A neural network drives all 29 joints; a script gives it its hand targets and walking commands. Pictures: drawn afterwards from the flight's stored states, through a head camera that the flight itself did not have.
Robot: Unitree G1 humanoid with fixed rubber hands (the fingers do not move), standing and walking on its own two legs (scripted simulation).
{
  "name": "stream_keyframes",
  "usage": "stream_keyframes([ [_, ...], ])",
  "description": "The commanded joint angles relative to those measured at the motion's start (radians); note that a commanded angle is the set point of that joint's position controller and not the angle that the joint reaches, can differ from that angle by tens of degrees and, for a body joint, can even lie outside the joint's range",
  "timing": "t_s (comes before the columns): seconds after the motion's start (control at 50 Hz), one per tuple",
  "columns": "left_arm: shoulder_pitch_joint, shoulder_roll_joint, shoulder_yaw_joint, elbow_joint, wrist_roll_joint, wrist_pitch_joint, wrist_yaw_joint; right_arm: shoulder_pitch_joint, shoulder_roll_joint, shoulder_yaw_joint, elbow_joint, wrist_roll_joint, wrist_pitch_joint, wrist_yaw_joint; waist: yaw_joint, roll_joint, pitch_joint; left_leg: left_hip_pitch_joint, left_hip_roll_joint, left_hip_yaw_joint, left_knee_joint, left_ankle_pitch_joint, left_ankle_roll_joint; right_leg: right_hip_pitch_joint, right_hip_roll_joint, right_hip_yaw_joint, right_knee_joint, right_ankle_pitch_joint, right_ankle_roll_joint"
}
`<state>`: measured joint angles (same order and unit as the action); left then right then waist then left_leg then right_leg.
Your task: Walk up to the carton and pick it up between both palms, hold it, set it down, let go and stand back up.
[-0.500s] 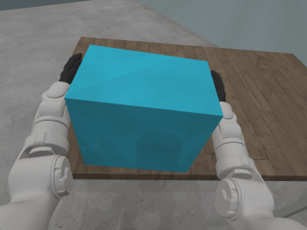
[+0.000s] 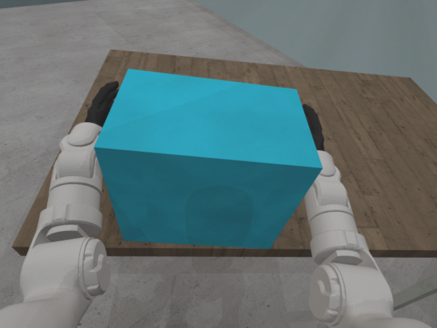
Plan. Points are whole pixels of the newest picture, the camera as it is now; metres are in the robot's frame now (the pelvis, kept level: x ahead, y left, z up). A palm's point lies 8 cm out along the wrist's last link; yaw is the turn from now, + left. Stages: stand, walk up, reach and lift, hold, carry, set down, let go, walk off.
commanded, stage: set down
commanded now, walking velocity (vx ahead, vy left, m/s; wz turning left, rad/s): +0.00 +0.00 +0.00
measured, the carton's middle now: (206, 168) +0.37 +0.00 +0.11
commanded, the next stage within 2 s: none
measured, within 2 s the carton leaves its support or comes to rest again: rests again in 0.76 s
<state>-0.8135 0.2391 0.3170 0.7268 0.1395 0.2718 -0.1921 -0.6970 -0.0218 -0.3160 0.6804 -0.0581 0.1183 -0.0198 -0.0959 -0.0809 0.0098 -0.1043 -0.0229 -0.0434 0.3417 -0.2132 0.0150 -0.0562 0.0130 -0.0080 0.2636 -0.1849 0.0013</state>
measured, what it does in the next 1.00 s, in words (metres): stands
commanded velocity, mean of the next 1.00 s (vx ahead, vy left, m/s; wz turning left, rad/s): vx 0.00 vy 0.00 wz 0.00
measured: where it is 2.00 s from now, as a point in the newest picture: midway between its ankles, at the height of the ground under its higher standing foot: outside the picture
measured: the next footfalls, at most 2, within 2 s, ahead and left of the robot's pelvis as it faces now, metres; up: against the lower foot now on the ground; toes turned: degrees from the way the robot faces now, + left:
none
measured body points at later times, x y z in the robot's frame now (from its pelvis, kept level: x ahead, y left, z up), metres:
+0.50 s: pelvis +0.00 +0.00 +0.00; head +0.01 +0.03 +0.45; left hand +0.44 +0.19 +0.14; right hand +0.39 -0.20 +0.14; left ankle -0.02 +0.10 -0.75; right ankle -0.03 -0.12 -0.75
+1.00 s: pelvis -0.02 +0.00 -0.01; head +0.03 +0.01 +0.44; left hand +0.45 +0.17 +0.09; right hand +0.40 -0.21 +0.08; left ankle -0.02 +0.10 -0.75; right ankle -0.03 -0.12 -0.75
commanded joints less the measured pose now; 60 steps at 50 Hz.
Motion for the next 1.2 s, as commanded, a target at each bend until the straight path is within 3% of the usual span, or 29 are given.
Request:
stream_keyframes([
  [0.0,-0.509,-0.568,-0.272,-0.11,0.004,-0.034,-0.065,-0.47,0.394,0.237,-0.1,-0.036,-0.057,0.036,-0.045,0.192,-0.329,0.183,0.003,0.096,0.012,0.515,-0.131,0.047,0.029,-0.077,0.016,0.344,0.027],
  [0.2,-0.498,-0.567,-0.248,-0.084,0.016,-0.061,-0.068,-0.434,0.399,0.199,-0.061,-0.068,-0.067,0.044,-0.049,0.201,-0.301,0.185,0.008,0.095,0.01,0.512,-0.134,0.024,0.03,-0.078,0.008,0.314,0.022],
  [0.22,-0.464,-0.537,-0.188,-0.011,0.04,-0.067,-0.077,-0.419,0.397,0.167,-0.057,-0.095,-0.075,0.043,-0.016,0.211,-0.266,0.155,0.006,0.081,-0.011,0.449,-0.119,0.008,0.01,-0.087,0.005,0.294,0.034],
  [0.28,-0.439,-0.514,-0.131,0.022,0.068,-0.093,-0.089,-0.381,0.392,0.11,-0.05,-0.141,-0.091,0.044,-0.015,0.194,-0.226,0.123,0.014,0.084,-0.044,0.372,-0.102,0.011,0.003,-0.09,0.003,0.279,0.044],
  [0.48,-0.434,-0.479,-0.115,0.009,0.081,-0.115,-0.075,-0.314,0.353,0.089,0.0,-0.186,-0.105,0.047,-0.024,0.17,-0.209,0.215,0.021,0.086,-0.03,0.451,-0.102,-0.041,0.017,-0.109,-0.011,0.276,0.051],
  [0.56,-0.433,-0.429,-0.104,0.025,0.067,-0.133,-0.059,-0.332,0.317,0.09,-0.03,-0.182,-0.128,0.038,-0.008,0.142,-0.253,0.186,0.018,0.092,-0.03,0.429,-0.089,-0.026,0.016,-0.103,0.001,0.295,0.056],
  [0.62,-0.426,-0.301,-0.078,0.046,0.062,-0.152,-0.024,-0.325,0.202,0.061,-0.044,-0.174,-0.147,0.015,0.012,0.134,-0.284,0.149,0.016,0.103,-0.037,0.399,-0.082,-0.016,0.013,-0.099,0.009,0.3,0.06],
  [0.66,-0.394,-0.118,-0.054,0.057,0.045,-0.162,0.025,-0.289,0.026,0.025,-0.036,-0.141,-0.16,-0.024,0.018,0.128,-0.292,0.134,0.02,0.11,-0.032,0.394,-0.079,-0.013,0.018,-0.091,0.017,0.316,0.062],
  [0.7,-0.399,0.053,-0.098,0.043,-0.029,-0.184,0.094,-0.294,-0.134,0.053,-0.018,-0.041,-0.182,-0.083,0.017,0.128,-0.344,0.12,0.023,0.112,-0.007,0.428,-0.076,-0.023,0.025,-0.077,0.032,0.368,0.061],
  [0.78,-0.501,0.1,-0.219,0.107,-0.187,-0.217,0.165,-0.441,-0.172,0.168,0.018,0.108,-0.196,-0.14,0.026,0.125,-0.475,0.061,0.022,0.093,0.042,0.373,-0.07,-0.071,0.026,-0.056,0.059,0.379,0.047],
  [0.88,-0.631,0.207,-0.291,0.125,-0.32,-0.29,0.216,-0.568,-0.269,0.236,-0.044,0.223,-0.201,-0.158,0.052,0.131,-0.807,0.069,0.032,0.066,0.16,0.487,-0.086,-0.122,0.029,-0.039,0.142,0.497,0.038],
  [0.94,-0.632,0.262,-0.275,0.133,-0.344,-0.318,0.221,-0.576,-0.33,0.257,-0.039,0.28,-0.191,-0.163,0.057,0.134,-0.93,0.071,0.034,0.057,0.215,0.602,-0.101,-0.109,0.036,-0.032,0.179,0.6,0.04],
  [1.02,-0.581,0.314,-0.252,0.215,-0.347,-0.311,0.193,-0.535,-0.373,0.305,0.099,0.357,-0.154,-0.158,0.057,0.128,-0.843,0.023,0.027,0.058,0.203,0.576,-0.1,-0.087,0.034,-0.024,0.185,0.628,0.037],
  [1.08,-0.561,0.333,-0.27,0.287,-0.366,-0.285,0.163,-0.531,-0.408,0.348,0.223,0.421,-0.128,-0.159,0.038,0.127,-0.696,0.026,0.027,0.051,0.179,0.526,-0.094,-0.12,0.035,-0.022,0.154,0.572,0.034],
  [1.18,-0.616,0.337,-0.36,0.345,-0.437,-0.292,0.127,-0.597,-0.431,0.392,0.28,0.484,-0.125,-0.144,0.017,0.151,-0.568,0.037,0.03,0.035,0.16,0.452,-0.09,-0.21,0.025,-0.032,0.112,0.422,0.019],
])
